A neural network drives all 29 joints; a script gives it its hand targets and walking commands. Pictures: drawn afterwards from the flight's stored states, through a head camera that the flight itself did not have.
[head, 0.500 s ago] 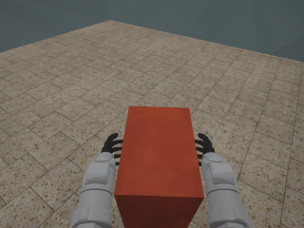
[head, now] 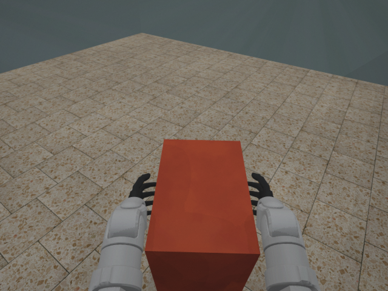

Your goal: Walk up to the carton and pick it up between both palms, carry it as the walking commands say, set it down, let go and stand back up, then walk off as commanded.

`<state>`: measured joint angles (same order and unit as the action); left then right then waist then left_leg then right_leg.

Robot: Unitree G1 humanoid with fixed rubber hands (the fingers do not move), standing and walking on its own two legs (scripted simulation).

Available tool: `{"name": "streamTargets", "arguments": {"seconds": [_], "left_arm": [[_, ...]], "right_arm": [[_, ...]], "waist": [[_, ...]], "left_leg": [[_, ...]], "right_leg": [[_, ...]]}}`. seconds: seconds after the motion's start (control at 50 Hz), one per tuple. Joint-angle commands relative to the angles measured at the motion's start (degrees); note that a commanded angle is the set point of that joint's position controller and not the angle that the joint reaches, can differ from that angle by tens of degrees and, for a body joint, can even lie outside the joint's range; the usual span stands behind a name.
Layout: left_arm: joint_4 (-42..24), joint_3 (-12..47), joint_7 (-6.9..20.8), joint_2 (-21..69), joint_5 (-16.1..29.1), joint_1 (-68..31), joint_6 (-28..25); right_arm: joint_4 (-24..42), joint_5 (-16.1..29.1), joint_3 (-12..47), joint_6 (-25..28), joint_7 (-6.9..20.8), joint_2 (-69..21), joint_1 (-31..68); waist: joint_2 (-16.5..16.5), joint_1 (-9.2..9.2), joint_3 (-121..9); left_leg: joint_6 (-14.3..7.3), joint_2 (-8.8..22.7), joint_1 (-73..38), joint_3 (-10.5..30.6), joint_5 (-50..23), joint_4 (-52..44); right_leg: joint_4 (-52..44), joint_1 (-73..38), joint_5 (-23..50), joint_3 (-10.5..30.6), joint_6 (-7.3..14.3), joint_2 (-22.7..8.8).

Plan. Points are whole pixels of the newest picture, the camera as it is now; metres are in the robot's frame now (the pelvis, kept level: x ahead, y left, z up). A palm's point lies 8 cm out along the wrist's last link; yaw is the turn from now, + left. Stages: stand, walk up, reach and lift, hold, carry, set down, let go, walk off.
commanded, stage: hold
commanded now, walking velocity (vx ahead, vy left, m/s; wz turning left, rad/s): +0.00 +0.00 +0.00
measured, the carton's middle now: (200, 218) +0.31 +0.00 -0.01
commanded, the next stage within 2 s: carry in 0.38 s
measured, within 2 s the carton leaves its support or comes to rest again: neither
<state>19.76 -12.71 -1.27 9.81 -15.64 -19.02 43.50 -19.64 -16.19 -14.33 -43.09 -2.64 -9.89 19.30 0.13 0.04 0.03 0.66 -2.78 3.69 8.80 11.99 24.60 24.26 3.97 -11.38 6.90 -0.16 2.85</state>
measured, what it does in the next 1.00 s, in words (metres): steps on the spot, turning left: right foot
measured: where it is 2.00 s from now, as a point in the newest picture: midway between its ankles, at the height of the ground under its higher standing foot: outside the picture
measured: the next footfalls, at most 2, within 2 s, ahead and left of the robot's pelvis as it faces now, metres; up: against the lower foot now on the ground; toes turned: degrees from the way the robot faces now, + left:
right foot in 0.88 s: +0.06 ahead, -0.08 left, +0.00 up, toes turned +30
left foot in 1.16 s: +0.00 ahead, +0.14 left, +0.00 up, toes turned +11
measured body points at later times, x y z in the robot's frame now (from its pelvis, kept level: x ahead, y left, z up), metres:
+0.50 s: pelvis +0.00 +0.01 -0.01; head -0.04 +0.01 +0.44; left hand +0.31 +0.15 +0.04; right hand +0.32 -0.13 +0.05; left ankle +0.03 +0.13 -0.74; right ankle +0.03 -0.12 -0.74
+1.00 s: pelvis -0.01 +0.01 -0.01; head +0.01 -0.01 +0.44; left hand +0.26 +0.25 +0.09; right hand +0.36 -0.01 +0.09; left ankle -0.03 +0.12 -0.68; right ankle +0.00 -0.10 -0.74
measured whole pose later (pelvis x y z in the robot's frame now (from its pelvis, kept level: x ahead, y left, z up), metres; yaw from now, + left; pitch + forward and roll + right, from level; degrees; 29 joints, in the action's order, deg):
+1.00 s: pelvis -0.01 +0.01 -0.01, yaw +21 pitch +6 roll +1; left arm -4.6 -12.8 -11.7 11.6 -2.3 -24.0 58.0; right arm 5.4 -2.5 -14.0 -59.4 -10.8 -9.0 24.9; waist 1.4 -0.1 -4.7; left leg 3.5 -2.9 36.8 -0.8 25.3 57.8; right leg 32.7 19.1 -19.2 -8.0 0.5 -4.9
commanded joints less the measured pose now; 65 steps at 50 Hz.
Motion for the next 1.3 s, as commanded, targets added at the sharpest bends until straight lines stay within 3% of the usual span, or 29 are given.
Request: {"name": "streamTargets", "arguments": {"seconds": [0.0,0.34,0.36,0.38,0.5,0.54,0.58,0.6,0.62,0.64,0.66,0.68,0.72,0.82,0.84,0.86,0.88,0.9,0.92,0.94,1.0,1.06,1.1,1.12,1.14,1.16,1.18,1.22,1.28], "left_arm": [[-1.07,28.90,13.46,57.93,14.53,-31.02,-2.59],[-1.59,29.50,13.16,58.35,14.74,-29.57,-2.27],[-3.14,30.01,12.65,56.13,14.75,-30.37,-2.55],[-4.23,30.59,12.27,57.26,15.75,-29.97,-2.55],[-17.60,39.42,7.89,57.18,20.99,-27.47,0.46],[-22.43,41.49,5.57,56.22,21.88,-29.15,2.51],[-23.39,41.18,3.18,53.62,21.65,-33.36,4.60],[-22.84,40.15,1.97,52.00,21.59,-31.45,6.20],[-23.89,40.42,0.90,51.69,22.08,-30.07,7.58],[-24.88,40.76,-0.05,51.26,22.37,-30.28,8.72],[-25.67,40.82,-1.05,50.49,22.87,-34.81,8.93],[-26.59,41.53,-2.13,50.50,23.82,-37.32,9.00],[-29.23,42.24,-3.80,51.10,26.12,-35.31,10.03],[-29.83,38.37,-8.29,45.75,25.49,-33.75,13.03],[-28.45,37.22,-8.71,44.98,24.73,-32.17,13.54],[-27.51,36.17,-8.90,43.73,24.22,-31.45,13.89],[-26.89,35.47,-8.96,42.07,24.34,-32.95,13.99],[-27.07,35.76,-9.28,42.24,24.43,-35.15,13.57],[-26.42,33.97,-9.20,41.19,23.46,-34.69,14.22],[-26.20,32.56,-9.21,40.15,22.87,-35.28,14.31],[-27.46,30.84,-9.19,39.44,22.71,-36.51,14.59],[-26.96,30.44,-9.31,39.32,22.06,-35.78,15.09],[-26.21,30.36,-9.65,39.26,21.91,-34.65,15.26],[-25.48,30.24,-9.84,38.88,21.74,-34.36,15.22],[-24.31,30.23,-9.95,38.33,21.50,-34.19,15.17],[-25.06,30.86,-9.80,38.47,22.25,-35.06,15.49],[-24.74,31.81,-9.37,39.93,23.15,-35.60,15.89],[-26.15,33.42,-8.70,43.07,25.10,-42.55,14.56],[-24.10,34.86,-8.27,45.94,25.46,-41.36,13.60]], "right_arm": [[-0.08,16.00,30.56,1.32,14.87,-59.54,29.92],[1.10,16.39,31.22,1.25,14.95,-58.47,28.86],[0.26,16.21,32.18,1.50,14.47,-58.37,30.75],[2.33,16.69,33.26,1.47,14.15,-58.70,30.05],[16.62,22.77,41.37,-2.28,11.17,-57.27,29.28],[22.23,25.25,44.27,-4.71,9.58,-55.90,33.04],[23.20,26.63,44.74,-7.03,7.54,-53.63,39.57],[21.76,25.85,43.48,-8.53,6.33,-51.82,33.68],[21.47,25.11,41.79,-9.66,5.03,-50.27,29.08],[21.60,24.38,40.35,-10.57,3.85,-48.51,27.82],[22.50,24.30,39.34,-10.88,2.72,-47.30,31.43],[24.18,24.30,39.39,-11.05,1.43,-46.88,33.70],[29.77,25.61,39.32,-11.71,-1.19,-46.12,34.24],[29.40,23.30,34.96,-15.31,-5.36,-40.35,30.19],[28.25,22.77,34.64,-15.81,-5.92,-39.48,29.71],[26.88,22.27,34.24,-16.01,-6.51,-39.07,29.81],[25.90,21.07,34.05,-16.13,-7.24,-39.44,29.42],[27.80,21.69,34.96,-15.69,-7.40,-39.19,33.06],[27.34,22.55,34.78,-15.82,-7.56,-39.31,35.78],[26.50,23.20,35.09,-15.80,-7.69,-39.66,37.19],[25.55,24.75,36.31,-16.03,-8.06,-42.55,38.93],[23.71,24.16,35.23,-16.29,-8.53,-42.91,37.15],[22.94,23.80,34.69,-16.57,-8.78,-42.59,35.59],[22.16,23.57,34.31,-16.60,-8.76,-42.18,35.14],[20.86,22.95,33.33,-16.54,-8.63,-41.57,34.10],[20.59,22.10,32.68,-16.38,-8.66,-41.28,33.79],[21.07,21.88,32.79,-16.12,-8.62,-42.94,34.73],[22.91,22.39,33.39,-14.73,-8.13,-45.55,40.88],[21.24,20.86,32.55,-13.61,-7.81,-45.78,38.75]], "waist": [[-0.38,-0.03,-10.17],[0.05,-0.08,-10.75],[-0.43,0.41,-7.58],[0.20,0.30,-9.09],[-3.98,0.83,-22.19],[-6.95,0.69,-24.77],[-7.80,0.04,-25.09],[-5.35,-0.50,-24.40],[3.68,-0.98,-24.70],[15.18,-1.19,-24.49],[14.71,-1.12,-22.82],[10.04,-1.08,-24.20],[6.90,-1.06,-26.85],[10.59,-1.37,-29.74],[9.14,-0.53,-30.07],[3.35,0.20,-29.23],[-11.86,-0.15,-28.35],[-16.02,-0.31,-26.80],[-8.23,-0.17,-23.77],[-6.12,-0.09,-22.31],[-12.12,0.37,-19.11],[-14.19,1.32,-20.72],[-13.08,0.89,-22.77],[-10.59,0.36,-24.94],[-7.00,-0.26,-26.56],[4.95,-0.39,-29.78],[12.13,-0.48,-30.74],[8.23,-0.57,-28.88],[8.23,0.43,-28.26]], "left_leg": [[-0.70,-1.98,1.62,-3.76,-0.76,-4.84],[-0.52,-1.82,0.01,-3.35,-3.26,-4.85],[-1.07,6.98,13.50,1.81,9.90,-1.78],[-1.58,7.37,14.81,3.51,9.77,-0.79],[-1.88,4.24,22.19,-0.04,-8.14,14.63],[-1.69,2.13,22.72,-3.68,-3.33,18.56],[-2.85,1.32,19.87,-4.99,5.71,16.79],[-4.08,2.46,17.02,-2.06,4.25,13.28],[-6.12,7.37,13.65,7.32,-2.49,8.30],[-9.46,16.03,10.61,22.76,-13.33,0.84],[-11.69,17.91,6.97,29.45,-20.07,-2.11],[-11.51,16.70,4.67,28.46,-22.39,-0.91],[-8.98,12.94,3.88,22.19,-22.41,1.80],[-2.84,7.25,8.84,14.57,-24.05,3.38],[-0.59,5.90,14.82,10.88,-19.82,5.83],[0.95,4.17,23.38,7.74,-7.53,11.30],[3.22,-1.01,36.21,-0.13,13.60,21.82],[3.30,0.28,42.45,-7.34,22.41,33.33],[3.48,2.92,41.63,-8.06,20.09,39.62],[3.25,3.64,39.69,-8.97,17.40,40.91],[3.39,2.64,32.76,-14.43,11.89,31.75],[2.71,-0.17,25.09,-18.44,11.66,18.91],[2.26,-1.29,20.11,-20.15,2.21,4.29],[1.99,0.41,12.74,-18.67,-7.55,-2.25],[0.55,6.30,2.91,-11.09,-17.98,-2.46],[-5.02,18.67,-6.60,2.68,-51.10,5.10],[-8.75,21.27,-8.20,6.71,-57.56,5.08],[-9.09,19.62,-5.22,3.45,-44.34,2.97],[-4.88,14.65,3.04,-3.90,-26.33,2.50]], "right_leg": [[-4.44,-2.10,0.81,-2.73,-0.41,1.39],[-4.21,-1.90,2.39,-2.81,-0.19,1.60],[-1.54,9.39,-9.05,-0.01,0.01,-8.60],[0.14,9.79,-9.48,0.55,0.28,-8.88],[6.28,5.45,10.36,1.91,4.17,-15.30],[7.58,5.84,19.65,2.38,6.46,-19.04],[10.18,10.87,18.89,0.21,5.13,-21.45],[12.79,15.31,14.15,-3.00,2.92,-19.71],[20.17,20.59,5.08,-8.50,-0.29,-15.14],[28.07,27.25,-13.16,-12.80,-4.17,-7.57],[30.86,32.89,-23.71,-10.16,-4.70,-3.71],[32.22,33.15,-22.82,-7.21,-4.59,-4.34],[28.71,31.34,-17.69,-6.95,-4.23,-4.57],[7.80,13.79,-13.02,-12.77,-2.85,-1.23],[-0.57,4.40,-7.33,-12.51,-1.99,-3.77],[-6.07,-4.78,-2.35,-6.55,-0.04,-10.92],[-5.98,-12.27,9.39,8.49,5.25,-27.52],[0.23,-9.63,29.63,11.28,10.68,-35.90],[2.72,-6.46,39.91,5.80,10.43,-32.09],[3.28,-3.43,40.65,1.11,9.09,-28.07],[5.22,0.09,31.82,-10.39,4.46,-19.05],[6.46,1.30,30.18,-11.19,5.07,-18.07],[10.95,-1.48,32.92,-12.26,3.52,-17.01],[14.14,0.68,28.97,-13.52,0.86,-15.61],[16.24,8.65,18.11,-12.86,-1.82,-14.63],[21.01,19.06,0.49,-13.32,-5.22,-12.26],[21.40,21.93,-23.27,-11.29,-5.89,-10.09],[17.80,21.99,-22.08,-9.41,-5.19,-9.02],[5.90,11.60,-4.81,-11.76,-3.86,-7.03]]}}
